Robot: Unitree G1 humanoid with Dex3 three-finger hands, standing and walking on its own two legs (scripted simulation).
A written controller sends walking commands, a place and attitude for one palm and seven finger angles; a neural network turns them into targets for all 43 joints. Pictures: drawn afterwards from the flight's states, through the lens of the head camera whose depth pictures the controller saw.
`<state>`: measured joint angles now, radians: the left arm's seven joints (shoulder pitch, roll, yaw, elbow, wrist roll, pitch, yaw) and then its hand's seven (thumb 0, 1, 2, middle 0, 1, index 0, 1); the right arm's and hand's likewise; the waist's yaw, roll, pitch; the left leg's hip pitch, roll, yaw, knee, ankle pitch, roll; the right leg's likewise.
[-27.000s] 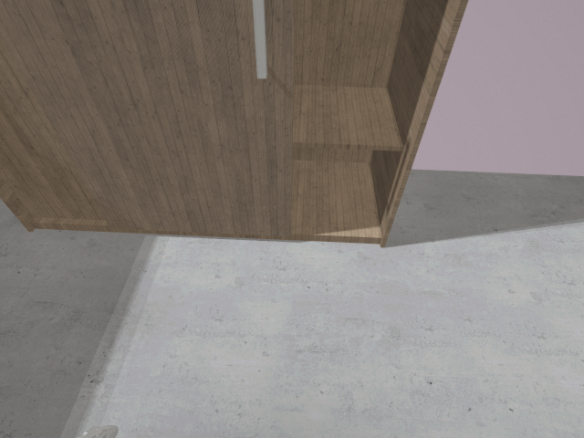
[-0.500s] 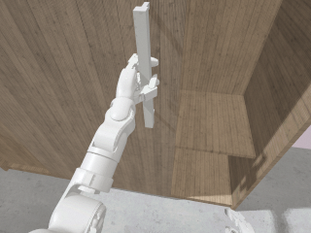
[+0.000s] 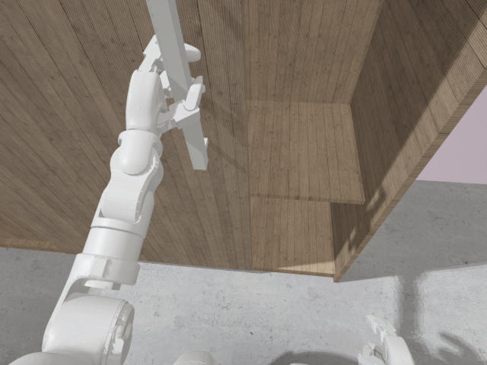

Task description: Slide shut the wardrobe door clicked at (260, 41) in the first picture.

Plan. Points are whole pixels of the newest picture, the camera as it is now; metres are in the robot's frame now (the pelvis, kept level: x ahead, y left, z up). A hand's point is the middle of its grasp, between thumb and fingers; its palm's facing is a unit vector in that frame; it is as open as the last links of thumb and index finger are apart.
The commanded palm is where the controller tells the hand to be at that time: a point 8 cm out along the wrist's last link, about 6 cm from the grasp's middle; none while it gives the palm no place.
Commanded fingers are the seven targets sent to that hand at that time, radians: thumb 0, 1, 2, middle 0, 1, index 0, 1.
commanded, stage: step sideways, sliding the door along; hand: left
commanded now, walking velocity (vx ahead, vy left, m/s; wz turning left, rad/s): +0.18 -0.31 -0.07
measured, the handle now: (186, 81) +0.47 +0.11 +0.20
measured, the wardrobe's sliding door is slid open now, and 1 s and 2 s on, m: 0.33 0.18 0.00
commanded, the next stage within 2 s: stop walking and hold the door there in 1.68 s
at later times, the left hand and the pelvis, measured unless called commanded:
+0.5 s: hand (226, 103) +0.42 +0.05 +0.20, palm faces +0.19 -0.98 -0.09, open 6.3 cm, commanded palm +0.40 +0.03 +0.21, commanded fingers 0.00 0.90 0.90 -0.45 -1.40 -0.45 -1.40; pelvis +0.02 -0.11 -0.01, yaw +5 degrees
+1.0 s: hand (313, 104) +0.42 -0.07 +0.20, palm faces +0.32 -0.94 -0.08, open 6.5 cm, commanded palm +0.39 -0.09 +0.20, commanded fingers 0.00 0.90 0.90 -0.45 -1.40 -0.45 -1.40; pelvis +0.08 -0.26 -0.01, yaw +5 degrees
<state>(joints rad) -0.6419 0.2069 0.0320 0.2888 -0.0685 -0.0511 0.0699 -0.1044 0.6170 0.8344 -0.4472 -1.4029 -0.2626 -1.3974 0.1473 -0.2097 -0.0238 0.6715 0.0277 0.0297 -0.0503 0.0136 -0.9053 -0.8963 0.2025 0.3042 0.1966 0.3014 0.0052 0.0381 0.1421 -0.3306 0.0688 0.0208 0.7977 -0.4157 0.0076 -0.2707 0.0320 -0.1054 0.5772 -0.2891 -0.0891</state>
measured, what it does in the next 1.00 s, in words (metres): steps to the right: right foot, then left foot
